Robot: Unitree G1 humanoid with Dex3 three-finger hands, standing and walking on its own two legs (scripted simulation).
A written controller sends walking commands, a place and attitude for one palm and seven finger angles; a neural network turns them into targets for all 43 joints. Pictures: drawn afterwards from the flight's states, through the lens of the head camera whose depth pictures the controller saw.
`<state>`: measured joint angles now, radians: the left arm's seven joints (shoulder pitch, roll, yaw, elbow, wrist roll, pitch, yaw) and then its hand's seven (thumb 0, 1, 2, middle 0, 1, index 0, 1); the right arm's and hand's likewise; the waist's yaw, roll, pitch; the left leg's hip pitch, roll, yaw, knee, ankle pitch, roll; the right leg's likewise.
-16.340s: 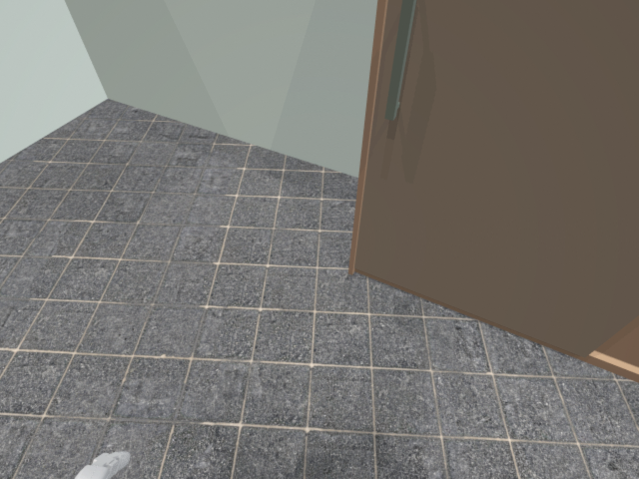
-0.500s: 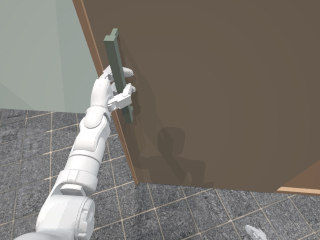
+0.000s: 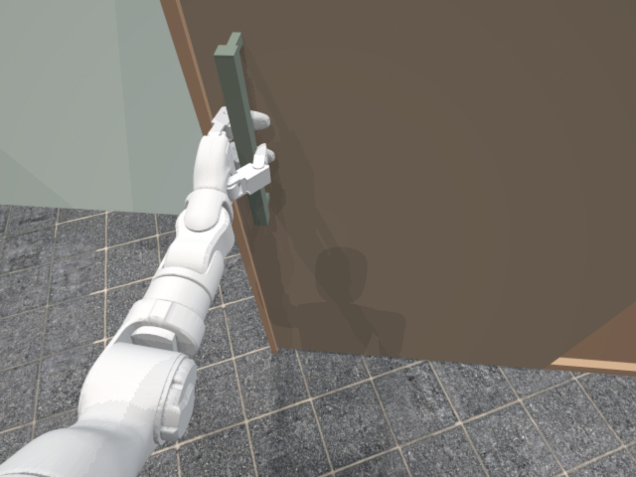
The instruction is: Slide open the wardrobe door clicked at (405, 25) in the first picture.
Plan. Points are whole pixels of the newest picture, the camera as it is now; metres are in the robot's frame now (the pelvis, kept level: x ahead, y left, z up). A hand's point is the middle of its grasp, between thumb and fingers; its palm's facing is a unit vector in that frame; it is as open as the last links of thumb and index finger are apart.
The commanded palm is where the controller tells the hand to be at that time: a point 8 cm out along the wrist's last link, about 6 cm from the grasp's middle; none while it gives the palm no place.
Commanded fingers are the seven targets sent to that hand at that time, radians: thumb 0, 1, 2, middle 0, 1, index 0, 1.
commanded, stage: tug the door sideways, standing still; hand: left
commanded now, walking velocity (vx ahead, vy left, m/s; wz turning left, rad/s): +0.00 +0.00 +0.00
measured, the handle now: (251, 144) +0.52 +0.10 +0.13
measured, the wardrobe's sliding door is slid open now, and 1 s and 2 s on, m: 0.00 0.01 0.20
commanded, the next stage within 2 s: step sideways, sliding the door along in 0.18 s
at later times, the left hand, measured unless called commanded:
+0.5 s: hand (262, 170) +0.46 +0.08 +0.13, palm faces +0.00 -0.99 -0.13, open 6.0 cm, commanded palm +0.44 +0.10 +0.14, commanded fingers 0.00 0.90 0.90 -0.45 -1.40 -0.45 -1.40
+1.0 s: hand (279, 167) +0.47 +0.06 +0.13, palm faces +0.24 -0.96 -0.12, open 6.4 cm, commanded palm +0.43 +0.03 +0.14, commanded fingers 0.00 0.90 0.90 -0.45 -1.40 -0.45 -1.40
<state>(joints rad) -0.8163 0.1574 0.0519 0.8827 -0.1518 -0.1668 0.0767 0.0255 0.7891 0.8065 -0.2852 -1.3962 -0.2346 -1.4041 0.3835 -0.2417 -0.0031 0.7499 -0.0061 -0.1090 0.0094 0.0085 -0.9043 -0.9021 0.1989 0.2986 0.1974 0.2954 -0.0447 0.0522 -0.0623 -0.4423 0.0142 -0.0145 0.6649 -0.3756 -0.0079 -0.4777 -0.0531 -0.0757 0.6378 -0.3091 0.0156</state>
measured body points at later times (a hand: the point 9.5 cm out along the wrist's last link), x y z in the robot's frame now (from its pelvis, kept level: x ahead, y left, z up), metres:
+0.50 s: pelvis +0.00 -0.01 +0.00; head +0.06 -0.03 +0.44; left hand +0.46 +0.13 +0.14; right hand +0.10 -0.26 -0.13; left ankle -0.03 +0.12 -0.72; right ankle -0.01 -0.13 -0.71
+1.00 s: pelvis +0.06 -0.13 +0.00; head +0.16 -0.14 +0.44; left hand +0.45 +0.11 +0.14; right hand +0.28 -0.33 -0.12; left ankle +0.00 +0.06 -0.72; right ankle +0.11 -0.25 -0.70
